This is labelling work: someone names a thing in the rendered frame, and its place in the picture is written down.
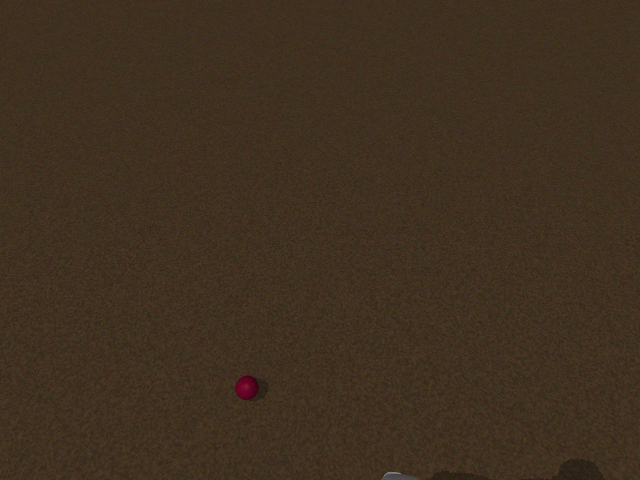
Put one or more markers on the ball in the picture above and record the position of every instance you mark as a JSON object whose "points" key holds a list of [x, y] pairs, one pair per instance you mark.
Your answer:
{"points": [[246, 387]]}

